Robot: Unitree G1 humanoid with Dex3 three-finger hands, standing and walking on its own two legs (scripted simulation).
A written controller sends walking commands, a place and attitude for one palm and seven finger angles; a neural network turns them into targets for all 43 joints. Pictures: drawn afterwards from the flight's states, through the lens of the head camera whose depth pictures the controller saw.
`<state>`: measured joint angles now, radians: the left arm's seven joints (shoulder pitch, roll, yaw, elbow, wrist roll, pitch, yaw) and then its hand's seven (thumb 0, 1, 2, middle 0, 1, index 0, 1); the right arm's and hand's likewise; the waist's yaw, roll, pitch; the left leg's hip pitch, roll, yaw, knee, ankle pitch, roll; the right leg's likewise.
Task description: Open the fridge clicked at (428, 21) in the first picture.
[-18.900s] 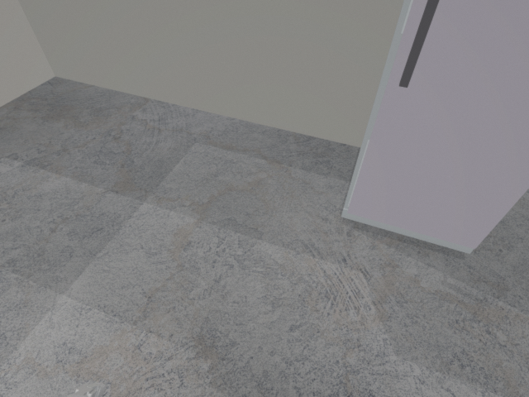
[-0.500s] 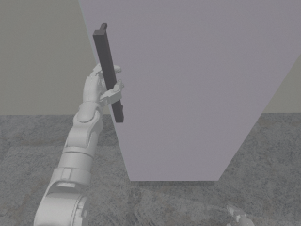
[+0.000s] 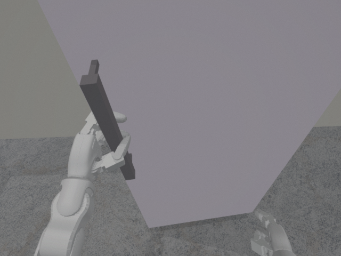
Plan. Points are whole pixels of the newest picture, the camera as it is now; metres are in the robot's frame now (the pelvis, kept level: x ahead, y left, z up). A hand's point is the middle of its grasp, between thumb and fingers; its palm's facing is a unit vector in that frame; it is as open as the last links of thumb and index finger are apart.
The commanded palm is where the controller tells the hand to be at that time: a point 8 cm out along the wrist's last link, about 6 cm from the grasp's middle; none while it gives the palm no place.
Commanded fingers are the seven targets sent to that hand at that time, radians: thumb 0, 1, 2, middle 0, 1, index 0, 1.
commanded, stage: walk backward, drawing the door open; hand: left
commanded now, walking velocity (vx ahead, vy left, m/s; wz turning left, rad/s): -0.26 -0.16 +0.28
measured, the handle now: (115, 131) +0.34 +0.13 +0.15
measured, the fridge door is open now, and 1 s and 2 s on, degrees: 7 29 69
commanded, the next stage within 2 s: stop walking and hold the door back in 1.86 s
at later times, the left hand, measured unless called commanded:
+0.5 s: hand (129, 174) +0.24 +0.09 +0.15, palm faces +0.32 -0.92 -0.22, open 6.9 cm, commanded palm +0.20 +0.12 +0.15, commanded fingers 0.00 0.90 0.90 -0.45 -1.40 -0.45 -1.40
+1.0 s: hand (170, 249) +0.13 +0.01 +0.14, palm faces +0.66 -0.71 -0.24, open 6.8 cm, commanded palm +0.07 +0.02 +0.15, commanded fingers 0.00 0.90 0.90 -0.45 -1.40 -0.45 -1.40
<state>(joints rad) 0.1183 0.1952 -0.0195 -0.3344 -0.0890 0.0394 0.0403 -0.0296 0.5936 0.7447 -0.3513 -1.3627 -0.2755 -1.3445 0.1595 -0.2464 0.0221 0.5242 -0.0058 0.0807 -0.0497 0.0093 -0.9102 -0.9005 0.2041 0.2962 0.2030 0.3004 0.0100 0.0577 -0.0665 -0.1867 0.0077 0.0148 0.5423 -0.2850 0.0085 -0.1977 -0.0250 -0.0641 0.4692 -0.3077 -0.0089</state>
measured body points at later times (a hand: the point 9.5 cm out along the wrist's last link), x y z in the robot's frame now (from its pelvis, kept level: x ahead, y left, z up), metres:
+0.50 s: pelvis +0.01 -0.09 -0.01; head +0.05 -0.12 +0.43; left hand +0.22 +0.14 +0.16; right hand +0.22 -0.28 -0.11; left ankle +0.05 +0.02 -0.74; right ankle +0.02 -0.07 -0.72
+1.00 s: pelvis -0.01 -0.28 -0.03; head +0.03 -0.26 +0.42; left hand +0.09 +0.04 +0.16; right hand +0.25 -0.40 -0.12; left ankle -0.03 -0.17 -0.75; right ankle +0.02 -0.39 -0.69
